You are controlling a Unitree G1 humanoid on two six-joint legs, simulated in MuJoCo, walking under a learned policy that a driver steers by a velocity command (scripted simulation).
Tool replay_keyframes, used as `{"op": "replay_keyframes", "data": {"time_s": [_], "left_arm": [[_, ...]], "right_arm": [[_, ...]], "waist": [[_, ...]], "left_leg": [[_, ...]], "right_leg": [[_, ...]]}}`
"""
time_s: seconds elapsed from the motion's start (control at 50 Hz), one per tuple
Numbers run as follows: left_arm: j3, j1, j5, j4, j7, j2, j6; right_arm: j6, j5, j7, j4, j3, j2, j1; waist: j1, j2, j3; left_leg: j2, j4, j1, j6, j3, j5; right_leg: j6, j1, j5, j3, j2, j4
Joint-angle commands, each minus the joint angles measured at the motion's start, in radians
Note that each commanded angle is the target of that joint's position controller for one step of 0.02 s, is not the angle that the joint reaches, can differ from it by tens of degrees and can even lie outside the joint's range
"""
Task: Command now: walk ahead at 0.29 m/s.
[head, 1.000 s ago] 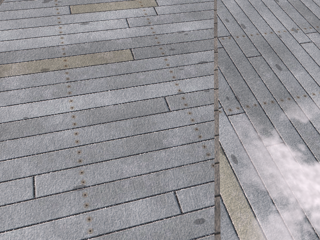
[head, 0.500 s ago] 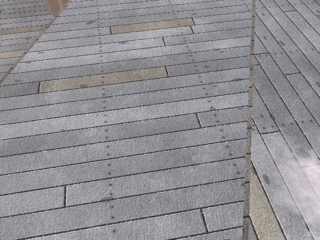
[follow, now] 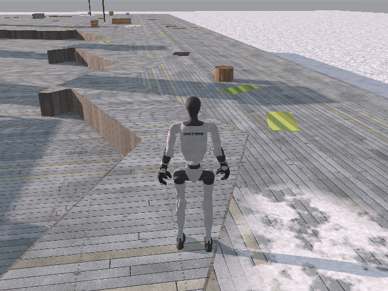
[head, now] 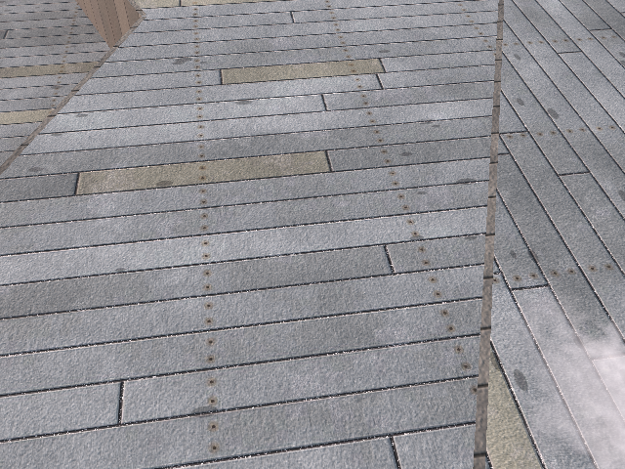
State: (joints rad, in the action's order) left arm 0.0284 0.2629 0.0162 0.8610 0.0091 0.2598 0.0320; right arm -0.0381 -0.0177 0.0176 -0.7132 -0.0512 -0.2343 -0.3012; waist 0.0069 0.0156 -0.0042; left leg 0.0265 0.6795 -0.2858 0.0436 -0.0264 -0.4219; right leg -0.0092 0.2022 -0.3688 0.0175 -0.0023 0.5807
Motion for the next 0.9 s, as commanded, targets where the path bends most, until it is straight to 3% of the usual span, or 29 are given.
{"op": "replay_keyframes", "data": {"time_s": [0.02,0.04,0.06,0.08,0.1,0.12,0.14,0.18,0.22,0.3,0.36,0.4,0.44,0.46,0.48,0.5,0.52,0.54,0.56,0.58,0.6,0.62,0.64,0.66,0.7,0.74,0.78,0.8,0.9], "left_arm": [[0.038,-0.102,0.014,-0.077,-0.003,0.172,0.011],[0.033,-0.120,0.012,-0.084,-0.006,0.150,0.012],[0.015,-0.152,0.007,-0.103,-0.007,0.090,0.021],[0.010,-0.170,0.007,-0.143,-0.004,0.069,0.044],[0.027,-0.182,0.015,-0.152,-0.003,0.128,0.060],[0.034,-0.144,0.031,-0.139,-0.012,0.142,0.069],[0.030,-0.128,0.031,-0.122,-0.020,0.127,0.074],[0.033,-0.155,0.010,-0.120,-0.033,0.111,0.075],[0.023,-0.172,0.008,-0.126,-0.051,0.079,0.070],[0.002,-0.295,-0.001,-0.172,-0.062,0.035,0.069],[0.004,-0.357,0.006,-0.201,-0.066,0.058,0.070],[0.011,-0.365,0.009,-0.215,-0.069,0.084,0.072],[0.025,-0.328,0.006,-0.213,-0.069,0.115,0.075],[0.038,-0.264,0.003,-0.200,-0.064,0.138,0.074],[0.060,-0.121,0.003,-0.158,-0.054,0.172,0.069],[0.077,0.055,0.000,-0.119,-0.042,0.213,0.063],[0.100,0.179,-0.024,-0.099,-0.037,0.318,0.058],[0.079,0.185,-0.009,-0.087,-0.043,0.244,0.059],[0.063,0.093,-0.001,-0.092,-0.040,0.192,0.060],[0.054,0.016,-0.003,-0.106,-0.038,0.166,0.058],[0.047,-0.040,-0.015,-0.112,-0.040,0.141,0.059],[0.040,-0.053,-0.032,-0.113,-0.046,0.116,0.068],[0.039,-0.084,-0.034,-0.111,-0.048,0.109,0.071],[0.044,-0.089,-0.028,-0.105,-0.048,0.119,0.079],[0.044,-0.072,-0.019,-0.087,-0.046,0.122,0.091],[0.049,-0.038,-0.014,-0.070,-0.035,0.145,0.090],[0.047,0.004,-0.008,-0.057,-0.026,0.149,0.084],[0.050,0.017,-0.008,-0.052,-0.023,0.170,0.079],[0.049,0.130,0.005,-0.006,-0.018,0.186,0.055]], "right_arm": [[-0.053,-0.004,-0.017,0.065,-0.023,-0.067,0.008],[-0.053,0.001,-0.018,0.027,-0.035,-0.084,-0.071],[-0.053,0.005,-0.014,0.007,-0.054,-0.142,-0.166],[-0.053,0.005,-0.022,-0.003,-0.082,-0.247,-0.257],[-0.060,0.013,-0.026,0.002,-0.068,-0.209,-0.265],[-0.065,0.018,-0.023,0.011,-0.051,-0.161,-0.218],[-0.066,0.020,-0.022,0.024,-0.046,-0.144,-0.193],[-0.056,0.020,-0.022,0.024,-0.032,-0.120,-0.157],[-0.047,0.015,-0.021,0.017,-0.029,-0.120,-0.162],[-0.037,0.007,-0.004,-0.005,-0.035,-0.157,-0.184],[-0.039,0.003,-0.002,-0.028,-0.041,-0.186,-0.204],[-0.040,-0.006,-0.002,-0.043,-0.044,-0.189,-0.193],[-0.032,-0.005,-0.001,-0.051,-0.048,-0.202,-0.174],[-0.026,-0.002,0.001,-0.051,-0.052,-0.213,-0.162],[-0.017,0.003,0.004,-0.051,-0.048,-0.207,-0.153],[-0.013,0.014,0.009,-0.038,-0.037,-0.190,-0.153],[-0.027,0.014,-0.003,-0.016,0.003,-0.052,-0.287],[-0.050,-0.004,-0.006,-0.042,0.003,-0.079,-0.281],[-0.060,-0.037,-0.012,-0.012,-0.022,-0.165,-0.156],[-0.067,-0.035,-0.010,0.012,-0.020,-0.177,-0.071],[-0.067,-0.012,-0.005,0.015,-0.023,-0.171,-0.031],[-0.060,0.005,-0.003,0.004,-0.027,-0.165,-0.035],[-0.046,0.004,-0.002,-0.006,-0.024,-0.134,-0.084],[-0.035,0.000,-0.001,-0.017,-0.020,-0.120,-0.103],[-0.021,0.006,0.002,-0.005,-0.019,-0.120,-0.056],[-0.027,0.019,0.005,0.021,-0.018,-0.121,0.031],[-0.040,0.023,-0.002,0.035,-0.013,-0.109,0.104],[-0.046,0.017,-0.006,0.046,-0.005,-0.088,0.139],[-0.062,0.002,-0.038,0.096,0.006,-0.083,0.308]], "waist": [[-0.047,0.129,0.115],[-0.078,0.113,0.077],[-0.112,-0.017,0.047],[-0.126,-0.289,0.021],[-0.123,-0.271,0.040],[-0.081,-0.185,0.068],[-0.070,-0.120,0.056],[-0.054,-0.065,0.071],[-0.051,-0.098,0.071],[-0.080,-0.098,0.093],[-0.087,-0.123,0.116],[-0.065,-0.126,0.128],[-0.028,-0.132,0.092],[0.010,-0.146,0.035],[0.083,-0.141,-0.058],[0.156,-0.110,-0.180],[0.106,0.171,-0.359],[0.116,0.232,-0.430],[0.103,0.170,-0.217],[0.076,0.082,-0.109],[0.041,0.022,-0.041],[0.012,0.044,-0.015],[-0.030,0.073,-0.032],[-0.041,0.091,-0.032],[-0.040,0.061,0.014],[-0.019,0.028,0.046],[0.010,0.002,0.050],[0.021,0.023,0.050],[0.092,0.013,0.086]], "left_leg": [[-0.009,-0.162,0.065,0.039,0.046,0.051],[-0.001,-0.186,0.221,0.036,0.029,0.143],[-0.107,-0.281,0.322,0.075,-0.160,0.057],[-0.303,-0.439,0.429,0.192,-0.535,-0.046],[-0.386,-0.482,0.447,0.270,-0.698,-0.013],[-0.377,-0.457,0.458,0.257,-0.612,0.024],[-0.340,-0.460,0.467,0.226,-0.516,0.053],[-0.293,-0.499,0.432,0.178,-0.373,0.223],[-0.256,-0.521,0.385,0.168,-0.258,0.395],[-0.200,-0.555,0.270,0.148,-0.115,0.437],[-0.224,-0.577,0.213,0.143,-0.099,0.398],[-0.257,-0.559,0.262,0.129,-0.097,0.443],[-0.271,-0.482,0.328,0.104,-0.080,0.644],[-0.261,-0.390,0.346,0.089,-0.061,0.832],[-0.223,-0.215,0.317,0.065,-0.025,0.972],[-0.186,0.029,0.149,0.032,-0.006,0.849],[-0.019,0.478,-0.255,-0.047,0.014,0.288],[0.031,0.630,-0.368,-0.036,-0.134,-0.133],[-0.034,0.689,-0.481,-0.023,-0.117,-0.080],[-0.089,0.648,-0.469,-0.009,-0.079,0.014],[-0.127,0.588,-0.426,-0.008,-0.060,0.084],[-0.163,0.532,-0.331,0.000,-0.071,0.124],[-0.172,0.515,-0.297,-0.004,-0.069,0.161],[-0.178,0.502,-0.275,-0.015,-0.062,0.169],[-0.190,0.438,-0.316,-0.038,-0.057,0.216],[-0.196,0.319,-0.392,-0.054,-0.052,0.323],[-0.181,0.176,-0.403,-0.054,-0.033,0.439],[-0.170,0.096,-0.383,-0.055,-0.021,0.491],[-0.123,-0.107,-0.380,-0.045,0.011,0.542]], "right_leg": [[-0.170,0.163,-0.268,0.298,-0.218,-0.336],[-0.132,0.234,-0.173,0.217,-0.160,-0.256],[-0.073,0.320,-0.059,0.096,-0.070,-0.046],[-0.011,0.481,-0.043,-0.043,0.046,0.272],[-0.015,0.610,-0.196,0.046,0.030,0.472],[-0.041,0.676,-0.150,0.077,-0.021,0.570],[-0.063,0.693,-0.066,0.069,-0.051,0.585],[-0.067,0.684,0.066,0.052,-0.098,0.517],[-0.038,0.630,0.126,0.008,-0.097,0.422],[0.012,0.506,0.314,-0.045,-0.059,0.140],[0.008,0.392,0.403,-0.051,-0.030,0.020],[-0.021,0.386,0.394,-0.030,-0.031,-0.025],[-0.054,0.326,0.347,-0.038,-0.012,-0.048],[-0.075,0.231,0.321,-0.063,0.017,-0.048],[-0.104,0.045,0.316,-0.088,0.047,-0.054],[-0.145,-0.242,0.308,0.000,-0.037,-0.015],[-0.317,-0.635,0.065,0.500,-0.330,-0.079],[-0.332,-0.635,-0.137,0.808,-0.380,-0.294],[-0.273,-0.484,-0.194,0.664,-0.351,-0.322],[-0.242,-0.315,-0.107,0.523,-0.319,-0.335],[-0.227,-0.162,0.002,0.418,-0.278,-0.359],[-0.203,-0.043,0.202,0.311,-0.227,-0.361],[-0.212,-0.010,0.157,0.280,-0.204,-0.402],[-0.236,0.037,0.164,0.268,-0.209,-0.432],[-0.253,0.072,0.212,0.212,-0.204,-0.471],[-0.250,0.039,0.267,0.174,-0.197,-0.485],[-0.221,-0.008,0.357,0.114,-0.167,-0.475],[-0.214,-0.012,0.359,0.100,-0.166,-0.475],[-0.200,-0.146,0.357,0.083,-0.198,-0.440]]}}
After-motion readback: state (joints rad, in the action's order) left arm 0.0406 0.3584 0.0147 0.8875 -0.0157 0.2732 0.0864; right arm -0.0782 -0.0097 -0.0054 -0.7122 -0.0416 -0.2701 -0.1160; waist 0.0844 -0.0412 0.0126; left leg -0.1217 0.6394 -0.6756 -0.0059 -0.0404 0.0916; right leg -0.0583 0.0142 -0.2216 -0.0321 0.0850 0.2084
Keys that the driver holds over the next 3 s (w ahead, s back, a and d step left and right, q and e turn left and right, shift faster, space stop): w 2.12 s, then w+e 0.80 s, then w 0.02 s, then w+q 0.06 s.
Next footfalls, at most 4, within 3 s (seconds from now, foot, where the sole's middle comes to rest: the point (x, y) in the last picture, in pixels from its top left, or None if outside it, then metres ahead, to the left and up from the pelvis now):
0.50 right None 0.40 -0.13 -0.77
1.04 left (280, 396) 0.71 0.10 -0.77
1.58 right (379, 298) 0.99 -0.15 -0.77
2.12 left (296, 214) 1.30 0.08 -0.77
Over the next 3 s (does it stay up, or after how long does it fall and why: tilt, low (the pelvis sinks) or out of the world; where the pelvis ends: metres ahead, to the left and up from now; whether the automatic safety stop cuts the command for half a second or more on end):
stays up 1.58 -0.13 0.02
